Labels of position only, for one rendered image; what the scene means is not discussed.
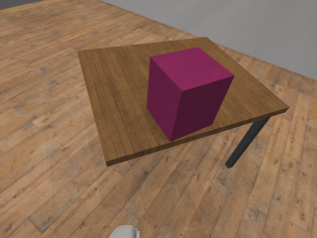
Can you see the table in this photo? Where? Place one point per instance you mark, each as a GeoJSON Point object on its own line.
{"type": "Point", "coordinates": [117, 83]}

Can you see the left robot thigh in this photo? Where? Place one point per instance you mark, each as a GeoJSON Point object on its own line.
{"type": "Point", "coordinates": [126, 231]}

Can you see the carton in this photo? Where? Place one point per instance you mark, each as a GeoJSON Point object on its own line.
{"type": "Point", "coordinates": [185, 91]}

